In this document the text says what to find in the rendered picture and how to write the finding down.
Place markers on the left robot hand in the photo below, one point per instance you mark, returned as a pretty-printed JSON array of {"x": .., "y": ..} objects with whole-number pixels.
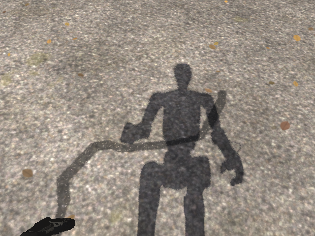
[{"x": 50, "y": 226}]

